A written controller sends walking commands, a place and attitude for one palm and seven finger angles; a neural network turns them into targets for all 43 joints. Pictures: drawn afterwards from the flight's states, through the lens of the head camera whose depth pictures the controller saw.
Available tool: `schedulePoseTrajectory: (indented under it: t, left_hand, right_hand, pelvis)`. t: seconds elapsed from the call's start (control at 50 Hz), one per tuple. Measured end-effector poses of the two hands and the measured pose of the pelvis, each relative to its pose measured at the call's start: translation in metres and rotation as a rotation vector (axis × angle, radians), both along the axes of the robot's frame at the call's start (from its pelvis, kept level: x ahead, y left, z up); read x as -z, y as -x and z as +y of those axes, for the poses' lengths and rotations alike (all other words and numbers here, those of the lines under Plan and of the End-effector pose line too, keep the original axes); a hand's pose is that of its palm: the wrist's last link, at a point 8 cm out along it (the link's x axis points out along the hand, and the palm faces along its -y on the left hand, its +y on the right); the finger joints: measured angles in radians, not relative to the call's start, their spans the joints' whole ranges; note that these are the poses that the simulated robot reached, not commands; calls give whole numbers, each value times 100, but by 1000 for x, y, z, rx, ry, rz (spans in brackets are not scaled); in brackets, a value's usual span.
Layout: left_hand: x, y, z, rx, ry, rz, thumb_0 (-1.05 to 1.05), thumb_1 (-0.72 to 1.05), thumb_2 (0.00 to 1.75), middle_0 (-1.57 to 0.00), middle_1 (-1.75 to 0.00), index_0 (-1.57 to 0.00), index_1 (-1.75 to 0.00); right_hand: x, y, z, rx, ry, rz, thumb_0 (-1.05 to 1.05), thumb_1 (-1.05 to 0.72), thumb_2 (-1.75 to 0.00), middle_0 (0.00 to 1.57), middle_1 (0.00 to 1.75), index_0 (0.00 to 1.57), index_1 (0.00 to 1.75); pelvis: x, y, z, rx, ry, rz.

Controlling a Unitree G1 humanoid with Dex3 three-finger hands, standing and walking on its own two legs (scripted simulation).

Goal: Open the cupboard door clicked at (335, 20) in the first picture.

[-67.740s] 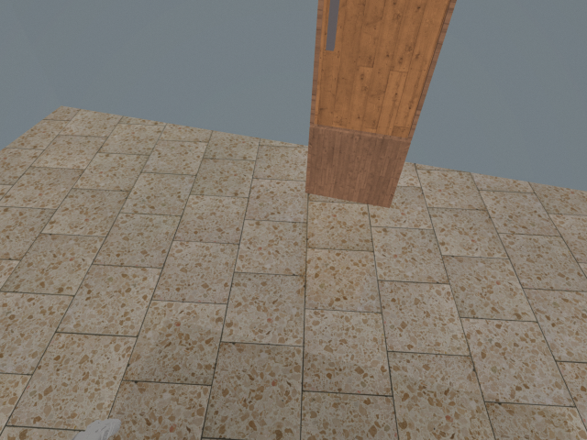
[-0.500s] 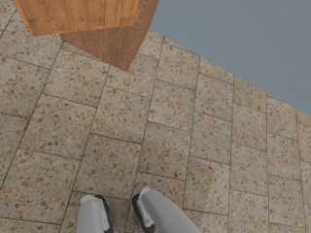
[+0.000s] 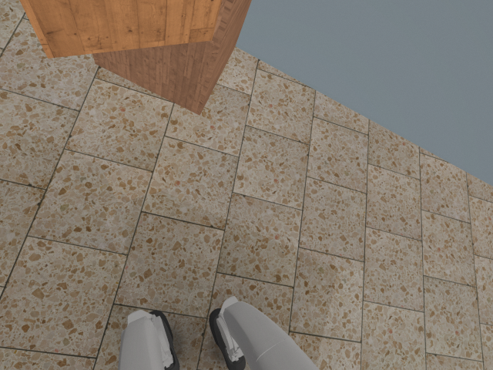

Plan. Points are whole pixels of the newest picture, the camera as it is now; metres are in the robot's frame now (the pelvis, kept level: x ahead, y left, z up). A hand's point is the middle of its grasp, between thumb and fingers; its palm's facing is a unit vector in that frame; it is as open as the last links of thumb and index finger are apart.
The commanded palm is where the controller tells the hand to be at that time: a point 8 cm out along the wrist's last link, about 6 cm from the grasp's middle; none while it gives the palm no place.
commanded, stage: slide the fingers in behind the handle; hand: left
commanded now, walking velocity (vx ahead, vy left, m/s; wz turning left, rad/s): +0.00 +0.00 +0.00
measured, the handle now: out of the picture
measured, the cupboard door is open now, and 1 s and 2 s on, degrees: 43 43 43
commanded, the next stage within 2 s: move the hooked fingers beside the handle in 1.22 s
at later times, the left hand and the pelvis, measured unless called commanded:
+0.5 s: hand out of the picture +0.67 +0.12 +0.16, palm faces +0.09 -1.00 +0.01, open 14.0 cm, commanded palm +0.70 +0.10 +0.15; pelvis +0.00 -0.01 +0.00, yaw +0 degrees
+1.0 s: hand out of the picture +0.68 +0.12 +0.16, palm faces +0.15 -0.99 -0.01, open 13.9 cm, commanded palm +0.70 +0.07 +0.15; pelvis +0.00 -0.02 -0.01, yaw +1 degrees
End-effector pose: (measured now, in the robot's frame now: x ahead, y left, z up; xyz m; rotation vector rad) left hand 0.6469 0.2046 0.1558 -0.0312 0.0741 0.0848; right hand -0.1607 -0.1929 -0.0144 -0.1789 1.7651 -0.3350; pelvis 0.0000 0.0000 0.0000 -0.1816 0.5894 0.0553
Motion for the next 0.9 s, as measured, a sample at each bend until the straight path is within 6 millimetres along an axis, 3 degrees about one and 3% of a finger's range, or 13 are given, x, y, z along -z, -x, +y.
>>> schedulePoseTrajectory:
  t: [0.2, 0.38, 0.52, 0.9]
  left_hand:
    - [5, -1, -14, -10, -19, -23, -1, -50, 30, -30, -120, -30, -120]
    - [-7, 0, -16, -21, -30, -32, -1, -50, 30, -30, -120, -30, -120]
    - [-8, 2, -30, -7, -15, -2, -1, -50, 30, -30, -120, -30, -120]
    - [-4, -1, -34, -58, -43, -35, -1, -50, 30, -30, -121, -30, -124]
  right_hand:
    - [5, 8, 4, 28, -13, -2, 0, -91, -90, 20, 30, 20, 30]
    - [4, 11, 7, 44, -33, 6, 0, -91, -90, 20, 30, 20, 30]
    - [3, 9, -1, 25, -34, 0, 0, -91, -90, 20, 30, 20, 30]
    - [6, 0, -16, 8, -34, 3, 0, -91, -90, 20, 30, 20, 30]
  pelvis:
    - [5, 5, -2, 14, -4, 6]
    - [3, 5, -5, 10, -7, 4]
    - [2, 4, -9, -1, -8, -2]
    - [7, 3, -17, -8, -15, 21]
